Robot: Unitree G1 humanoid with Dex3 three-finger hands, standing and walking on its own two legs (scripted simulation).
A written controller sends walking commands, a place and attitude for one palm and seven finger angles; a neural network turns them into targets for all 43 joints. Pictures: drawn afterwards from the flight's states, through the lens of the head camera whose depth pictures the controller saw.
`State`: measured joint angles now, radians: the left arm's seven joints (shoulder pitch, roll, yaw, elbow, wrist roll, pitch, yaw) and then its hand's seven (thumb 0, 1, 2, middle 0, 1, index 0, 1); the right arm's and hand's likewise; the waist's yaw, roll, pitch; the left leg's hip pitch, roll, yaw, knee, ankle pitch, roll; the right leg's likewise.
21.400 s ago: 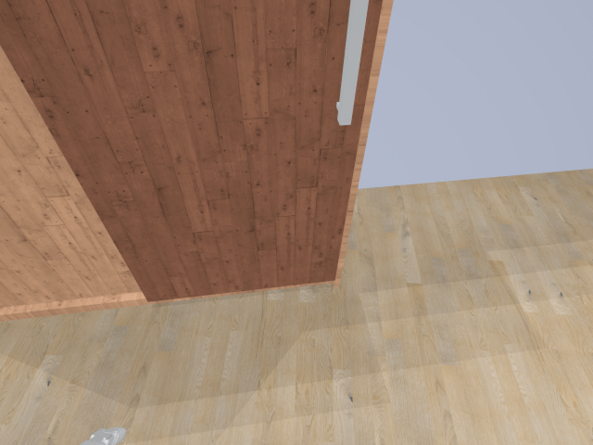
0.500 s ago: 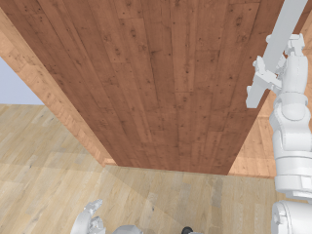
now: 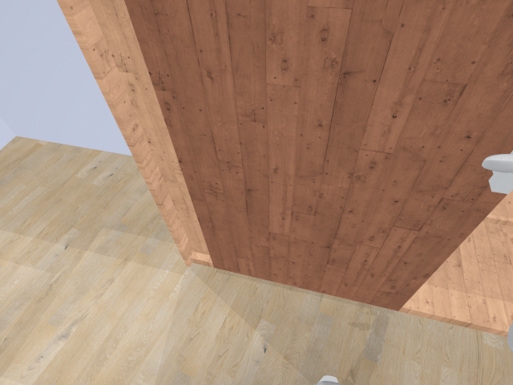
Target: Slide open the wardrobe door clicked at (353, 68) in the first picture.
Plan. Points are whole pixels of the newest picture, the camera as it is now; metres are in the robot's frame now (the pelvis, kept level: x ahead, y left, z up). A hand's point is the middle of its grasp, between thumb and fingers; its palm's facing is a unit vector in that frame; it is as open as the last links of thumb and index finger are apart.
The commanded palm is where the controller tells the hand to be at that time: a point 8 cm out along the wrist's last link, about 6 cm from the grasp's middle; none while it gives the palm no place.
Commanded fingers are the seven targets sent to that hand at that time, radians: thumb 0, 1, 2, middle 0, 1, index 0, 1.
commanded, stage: loosen the grip on the handle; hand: right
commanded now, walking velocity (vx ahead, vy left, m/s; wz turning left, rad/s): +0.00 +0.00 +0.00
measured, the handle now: out of the picture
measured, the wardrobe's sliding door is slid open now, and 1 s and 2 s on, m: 0.57 0.57 0.57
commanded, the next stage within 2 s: slip the hand off the handle in 0.08 s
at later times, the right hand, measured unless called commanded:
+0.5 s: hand out of the picture +0.45 -0.36 +0.18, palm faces +0.36 +0.93 -0.04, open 14.6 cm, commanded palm +0.41 -0.39 +0.18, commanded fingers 0.00 0.55 -0.20 0.25 1.15 0.25 1.15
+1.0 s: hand out of the picture +0.42 -0.38 +0.18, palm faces +0.32 +0.95 -0.06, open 14.7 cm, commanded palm +0.37 -0.41 +0.18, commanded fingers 0.00 0.55 -0.20 0.25 1.15 0.25 1.15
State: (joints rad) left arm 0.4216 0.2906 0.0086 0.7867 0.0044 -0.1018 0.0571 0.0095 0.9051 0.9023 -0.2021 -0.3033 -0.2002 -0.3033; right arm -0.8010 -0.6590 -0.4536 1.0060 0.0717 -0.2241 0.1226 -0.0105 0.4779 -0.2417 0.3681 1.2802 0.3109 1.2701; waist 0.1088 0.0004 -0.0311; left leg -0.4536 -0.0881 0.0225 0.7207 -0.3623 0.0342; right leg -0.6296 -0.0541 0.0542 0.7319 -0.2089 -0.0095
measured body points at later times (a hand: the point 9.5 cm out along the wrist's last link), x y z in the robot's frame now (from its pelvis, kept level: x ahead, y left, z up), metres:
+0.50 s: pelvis +0.04 -0.02 +0.00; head +0.08 -0.04 +0.45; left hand +0.14 +0.25 -0.09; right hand +0.43 -0.41 +0.18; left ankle +0.00 +0.10 -0.71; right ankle +0.11 -0.13 -0.71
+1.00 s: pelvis +0.04 -0.04 +0.01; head +0.06 -0.06 +0.45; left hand +0.10 +0.23 -0.09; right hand +0.40 -0.43 +0.18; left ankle +0.00 +0.10 -0.71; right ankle +0.11 -0.13 -0.71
